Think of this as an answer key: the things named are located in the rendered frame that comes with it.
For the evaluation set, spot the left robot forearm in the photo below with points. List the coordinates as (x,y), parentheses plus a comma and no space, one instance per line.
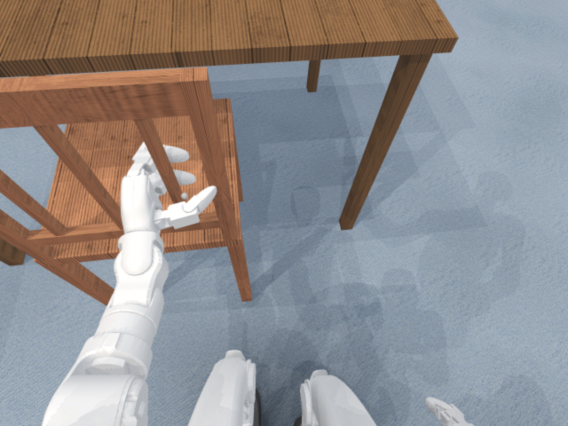
(122,343)

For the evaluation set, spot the right robot hand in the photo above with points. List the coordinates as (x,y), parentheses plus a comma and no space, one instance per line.
(449,415)

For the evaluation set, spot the left robot shin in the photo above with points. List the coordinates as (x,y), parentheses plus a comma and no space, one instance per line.
(248,413)

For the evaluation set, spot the chair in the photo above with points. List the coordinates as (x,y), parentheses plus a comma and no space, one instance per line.
(108,117)

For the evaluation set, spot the table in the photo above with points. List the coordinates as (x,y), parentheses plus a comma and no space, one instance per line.
(56,37)

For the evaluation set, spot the left robot hand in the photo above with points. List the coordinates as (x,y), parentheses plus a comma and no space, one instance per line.
(140,192)

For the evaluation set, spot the robot right thigh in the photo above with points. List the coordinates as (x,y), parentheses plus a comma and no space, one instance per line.
(327,401)

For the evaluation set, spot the left robot upper arm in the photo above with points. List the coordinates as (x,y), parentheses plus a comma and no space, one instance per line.
(100,400)

